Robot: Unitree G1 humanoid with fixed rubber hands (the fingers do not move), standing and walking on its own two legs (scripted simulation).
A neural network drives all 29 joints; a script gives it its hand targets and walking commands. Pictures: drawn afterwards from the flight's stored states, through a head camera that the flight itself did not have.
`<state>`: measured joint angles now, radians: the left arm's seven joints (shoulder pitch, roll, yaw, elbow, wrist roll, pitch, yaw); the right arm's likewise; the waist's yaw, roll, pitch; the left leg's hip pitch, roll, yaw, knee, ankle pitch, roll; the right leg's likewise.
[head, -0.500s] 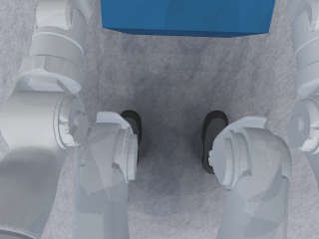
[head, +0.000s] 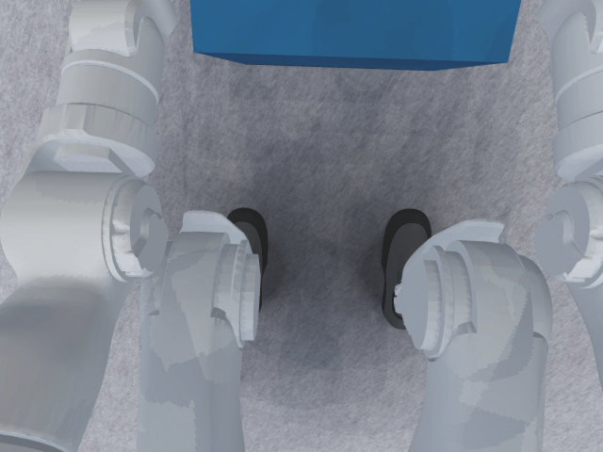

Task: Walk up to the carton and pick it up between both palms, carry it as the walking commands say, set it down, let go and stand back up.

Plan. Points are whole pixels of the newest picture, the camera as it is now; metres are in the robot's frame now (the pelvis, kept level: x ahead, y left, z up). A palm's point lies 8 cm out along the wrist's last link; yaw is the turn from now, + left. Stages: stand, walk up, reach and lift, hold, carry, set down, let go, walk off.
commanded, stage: reach and lift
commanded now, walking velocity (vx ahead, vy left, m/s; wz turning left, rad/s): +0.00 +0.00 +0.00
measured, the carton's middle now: out of the picture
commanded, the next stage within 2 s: none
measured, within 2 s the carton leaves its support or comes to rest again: leaves its support in 0.32 s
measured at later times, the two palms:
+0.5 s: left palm out of the picture +0.56 +0.15 -0.17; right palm out of the picture +0.56 -0.20 -0.17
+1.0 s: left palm out of the picture +0.57 +0.14 -0.11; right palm out of the picture +0.57 -0.20 -0.10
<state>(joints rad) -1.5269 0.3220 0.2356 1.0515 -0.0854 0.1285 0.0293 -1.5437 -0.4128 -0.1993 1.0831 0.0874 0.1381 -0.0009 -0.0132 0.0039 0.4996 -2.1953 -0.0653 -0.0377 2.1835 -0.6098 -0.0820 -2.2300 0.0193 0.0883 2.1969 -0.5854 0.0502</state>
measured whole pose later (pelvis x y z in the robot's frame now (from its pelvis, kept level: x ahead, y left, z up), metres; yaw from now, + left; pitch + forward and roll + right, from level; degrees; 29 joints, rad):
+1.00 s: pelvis -0.01 +0.00 +0.03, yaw +0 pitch +33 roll +2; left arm -1.53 0.32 0.23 0.94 -0.10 0.30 0.08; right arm -1.58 -0.37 -0.29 0.96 0.05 0.30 -0.07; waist -0.01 0.01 0.44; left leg -2.08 -0.06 -0.04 2.10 -0.60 -0.08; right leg -2.11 0.02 0.09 2.11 -0.58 0.05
